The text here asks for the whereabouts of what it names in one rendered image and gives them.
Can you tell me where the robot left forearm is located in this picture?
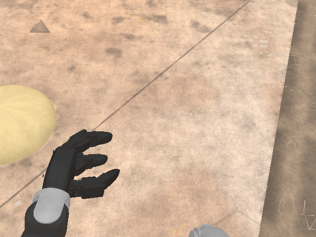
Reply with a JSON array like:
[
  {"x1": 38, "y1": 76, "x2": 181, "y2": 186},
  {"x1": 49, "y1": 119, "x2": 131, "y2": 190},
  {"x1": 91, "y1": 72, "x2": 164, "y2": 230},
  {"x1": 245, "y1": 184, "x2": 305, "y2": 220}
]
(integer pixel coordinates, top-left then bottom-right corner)
[{"x1": 20, "y1": 188, "x2": 70, "y2": 237}]

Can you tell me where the robot left hand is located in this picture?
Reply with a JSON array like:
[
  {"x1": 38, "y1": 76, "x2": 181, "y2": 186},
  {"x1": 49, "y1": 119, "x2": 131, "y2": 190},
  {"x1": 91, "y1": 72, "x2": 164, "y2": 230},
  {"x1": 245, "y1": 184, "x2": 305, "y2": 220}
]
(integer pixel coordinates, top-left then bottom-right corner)
[{"x1": 42, "y1": 129, "x2": 120, "y2": 199}]

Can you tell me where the right robot shin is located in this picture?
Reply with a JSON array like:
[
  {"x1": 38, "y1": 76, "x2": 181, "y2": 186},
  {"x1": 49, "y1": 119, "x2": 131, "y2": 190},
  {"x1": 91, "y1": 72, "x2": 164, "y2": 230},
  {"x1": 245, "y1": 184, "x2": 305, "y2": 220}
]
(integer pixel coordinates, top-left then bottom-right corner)
[{"x1": 199, "y1": 223, "x2": 212, "y2": 229}]

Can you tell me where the robot right thigh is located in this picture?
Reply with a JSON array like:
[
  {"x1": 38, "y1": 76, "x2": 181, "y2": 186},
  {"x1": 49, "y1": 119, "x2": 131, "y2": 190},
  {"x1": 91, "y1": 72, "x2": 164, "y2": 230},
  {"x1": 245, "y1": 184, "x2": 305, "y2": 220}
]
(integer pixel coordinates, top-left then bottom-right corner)
[{"x1": 189, "y1": 226, "x2": 230, "y2": 237}]

